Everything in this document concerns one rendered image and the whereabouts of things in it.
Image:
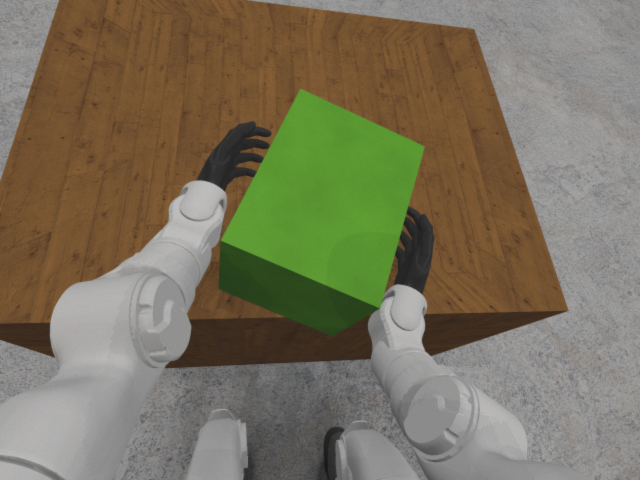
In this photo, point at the robot right thigh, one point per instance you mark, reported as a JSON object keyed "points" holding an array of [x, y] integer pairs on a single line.
{"points": [[368, 455]]}

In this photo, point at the pedestal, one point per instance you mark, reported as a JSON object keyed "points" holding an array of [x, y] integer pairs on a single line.
{"points": [[130, 98]]}

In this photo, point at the robot left forearm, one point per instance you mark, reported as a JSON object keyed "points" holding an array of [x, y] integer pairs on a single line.
{"points": [[182, 250]]}

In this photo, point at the robot left upper arm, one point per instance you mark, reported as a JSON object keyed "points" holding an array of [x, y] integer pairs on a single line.
{"points": [[112, 339]]}

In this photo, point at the robot right forearm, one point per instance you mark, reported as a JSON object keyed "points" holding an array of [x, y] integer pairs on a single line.
{"points": [[399, 363]]}

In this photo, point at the robot left thigh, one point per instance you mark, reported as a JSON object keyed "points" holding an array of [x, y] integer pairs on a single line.
{"points": [[220, 452]]}

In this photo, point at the robot thigh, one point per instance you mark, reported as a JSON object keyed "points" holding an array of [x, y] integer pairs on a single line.
{"points": [[220, 452], [368, 455]]}

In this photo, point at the right robot hand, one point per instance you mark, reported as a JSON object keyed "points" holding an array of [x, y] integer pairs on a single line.
{"points": [[414, 264]]}

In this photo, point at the robot right upper arm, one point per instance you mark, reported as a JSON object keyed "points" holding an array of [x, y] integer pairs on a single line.
{"points": [[460, 433]]}

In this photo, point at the left robot hand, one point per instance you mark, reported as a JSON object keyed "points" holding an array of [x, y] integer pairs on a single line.
{"points": [[220, 167]]}

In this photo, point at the carton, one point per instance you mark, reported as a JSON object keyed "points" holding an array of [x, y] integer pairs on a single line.
{"points": [[315, 235]]}

